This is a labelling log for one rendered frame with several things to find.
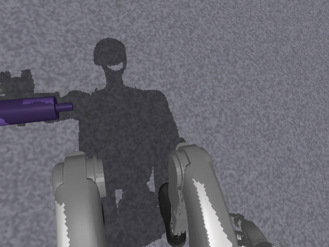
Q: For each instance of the right robot hand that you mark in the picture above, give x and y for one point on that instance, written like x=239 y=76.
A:
x=250 y=235

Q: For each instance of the bottle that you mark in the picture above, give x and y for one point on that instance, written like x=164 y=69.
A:
x=26 y=110

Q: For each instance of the right robot foot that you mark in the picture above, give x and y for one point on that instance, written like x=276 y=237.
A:
x=165 y=210

